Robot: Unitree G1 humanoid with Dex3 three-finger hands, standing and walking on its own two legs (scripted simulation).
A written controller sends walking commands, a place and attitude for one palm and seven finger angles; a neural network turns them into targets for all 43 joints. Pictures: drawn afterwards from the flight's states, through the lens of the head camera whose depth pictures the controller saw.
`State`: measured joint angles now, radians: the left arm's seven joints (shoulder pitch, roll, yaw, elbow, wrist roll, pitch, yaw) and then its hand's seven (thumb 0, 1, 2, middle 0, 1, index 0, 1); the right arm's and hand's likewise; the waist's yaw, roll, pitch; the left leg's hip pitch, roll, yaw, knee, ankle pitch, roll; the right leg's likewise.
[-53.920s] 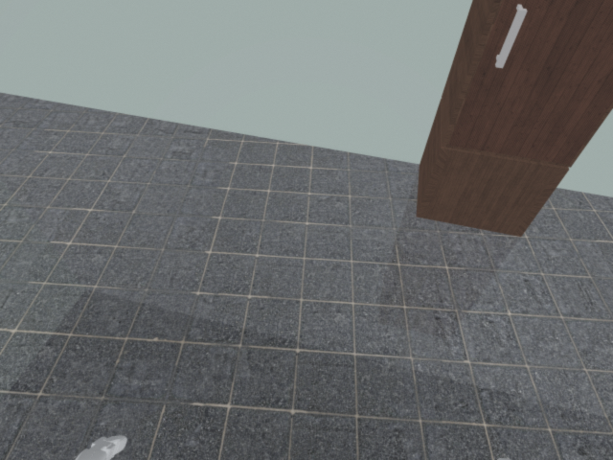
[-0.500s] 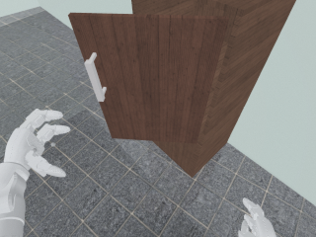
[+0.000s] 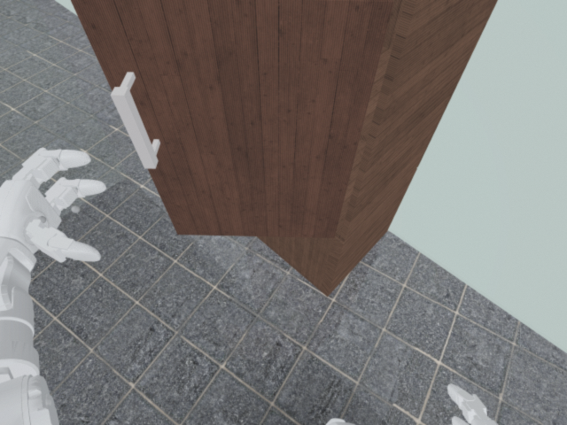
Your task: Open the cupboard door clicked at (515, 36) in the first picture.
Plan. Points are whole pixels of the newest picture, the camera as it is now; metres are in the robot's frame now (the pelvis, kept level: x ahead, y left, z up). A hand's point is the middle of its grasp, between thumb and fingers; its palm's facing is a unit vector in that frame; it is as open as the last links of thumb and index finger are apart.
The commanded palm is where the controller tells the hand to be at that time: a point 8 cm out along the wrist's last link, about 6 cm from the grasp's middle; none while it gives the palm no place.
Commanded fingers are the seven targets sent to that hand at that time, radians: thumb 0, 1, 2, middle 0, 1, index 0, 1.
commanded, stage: move the hooked fingers beside the handle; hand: left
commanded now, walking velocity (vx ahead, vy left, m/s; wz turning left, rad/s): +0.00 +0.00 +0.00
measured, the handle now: (140, 123) +0.56 +0.26 +0.08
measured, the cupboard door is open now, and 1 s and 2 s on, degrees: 42 42 42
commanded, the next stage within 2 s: none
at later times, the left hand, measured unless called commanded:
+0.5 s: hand (80, 174) +0.43 +0.31 +0.10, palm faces +0.01 -1.00 +0.02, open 14.0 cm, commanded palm +0.41 +0.36 +0.09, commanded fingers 0.00 -0.50 0.30 -0.30 -1.20 -0.30 -1.20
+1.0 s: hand (91, 139) +0.50 +0.31 +0.10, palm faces -0.01 -1.00 +0.00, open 14.0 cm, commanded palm +0.49 +0.36 +0.09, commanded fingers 0.00 -0.50 0.30 -0.30 -1.20 -0.30 -1.20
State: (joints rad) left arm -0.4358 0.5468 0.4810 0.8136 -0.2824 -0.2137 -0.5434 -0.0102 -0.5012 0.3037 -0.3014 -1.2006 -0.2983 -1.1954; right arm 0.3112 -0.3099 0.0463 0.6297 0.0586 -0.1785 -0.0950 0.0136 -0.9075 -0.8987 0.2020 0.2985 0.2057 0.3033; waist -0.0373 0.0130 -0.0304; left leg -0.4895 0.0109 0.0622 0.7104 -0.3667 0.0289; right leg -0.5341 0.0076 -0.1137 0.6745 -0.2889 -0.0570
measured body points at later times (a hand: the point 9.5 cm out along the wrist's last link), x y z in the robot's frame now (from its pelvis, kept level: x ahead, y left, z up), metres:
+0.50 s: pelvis +0.01 +0.02 -0.01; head +0.09 +0.04 +0.44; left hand +0.43 +0.36 +0.10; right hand +0.07 -0.25 -0.11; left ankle -0.01 +0.10 -0.72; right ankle +0.03 -0.08 -0.72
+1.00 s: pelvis +0.01 +0.04 -0.01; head +0.14 +0.06 +0.42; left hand +0.50 +0.37 +0.10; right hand +0.00 -0.24 -0.11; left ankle -0.01 +0.10 -0.72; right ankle +0.03 -0.08 -0.72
